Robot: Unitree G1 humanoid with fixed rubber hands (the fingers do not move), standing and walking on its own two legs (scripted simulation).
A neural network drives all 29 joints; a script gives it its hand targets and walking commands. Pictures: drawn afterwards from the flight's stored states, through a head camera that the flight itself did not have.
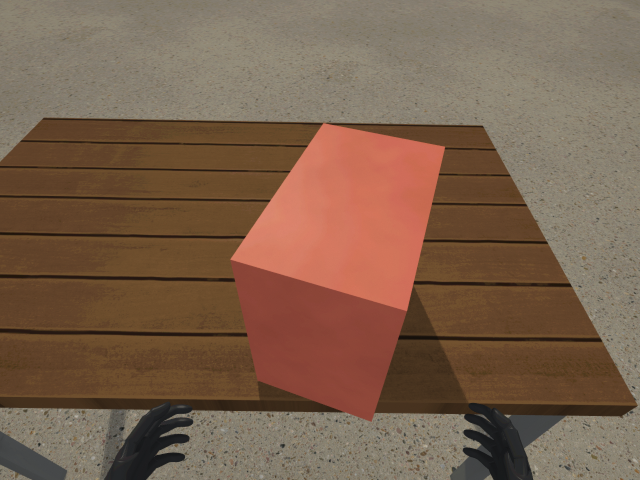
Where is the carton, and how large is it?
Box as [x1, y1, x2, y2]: [230, 123, 444, 421]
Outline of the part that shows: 323,123 230,260 257,379 371,421 406,312 444,147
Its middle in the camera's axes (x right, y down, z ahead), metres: +0.04 +0.04 +0.54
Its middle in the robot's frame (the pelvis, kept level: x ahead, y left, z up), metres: +0.40 -0.01 +0.05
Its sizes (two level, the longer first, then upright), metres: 0.277 0.172 0.269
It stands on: a table, 0.70 m high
